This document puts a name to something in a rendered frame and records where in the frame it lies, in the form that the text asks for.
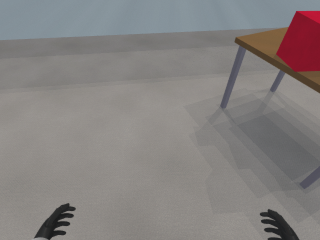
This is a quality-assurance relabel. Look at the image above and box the carton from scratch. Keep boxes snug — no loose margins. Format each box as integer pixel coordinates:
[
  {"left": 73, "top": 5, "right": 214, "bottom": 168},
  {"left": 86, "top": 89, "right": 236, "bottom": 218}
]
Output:
[{"left": 276, "top": 11, "right": 320, "bottom": 72}]

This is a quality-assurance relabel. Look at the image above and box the robot right hand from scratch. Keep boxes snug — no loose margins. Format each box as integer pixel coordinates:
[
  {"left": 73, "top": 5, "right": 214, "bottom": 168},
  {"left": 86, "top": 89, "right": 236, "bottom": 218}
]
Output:
[{"left": 260, "top": 209, "right": 299, "bottom": 240}]

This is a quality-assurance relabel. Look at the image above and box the table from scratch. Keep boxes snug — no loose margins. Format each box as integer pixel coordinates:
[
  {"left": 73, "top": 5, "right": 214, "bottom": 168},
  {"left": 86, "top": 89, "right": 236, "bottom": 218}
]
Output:
[{"left": 220, "top": 27, "right": 320, "bottom": 189}]

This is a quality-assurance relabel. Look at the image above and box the robot left hand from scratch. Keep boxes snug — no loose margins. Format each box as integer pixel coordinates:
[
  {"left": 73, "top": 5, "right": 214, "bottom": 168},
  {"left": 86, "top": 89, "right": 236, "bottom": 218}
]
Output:
[{"left": 34, "top": 203, "right": 76, "bottom": 240}]

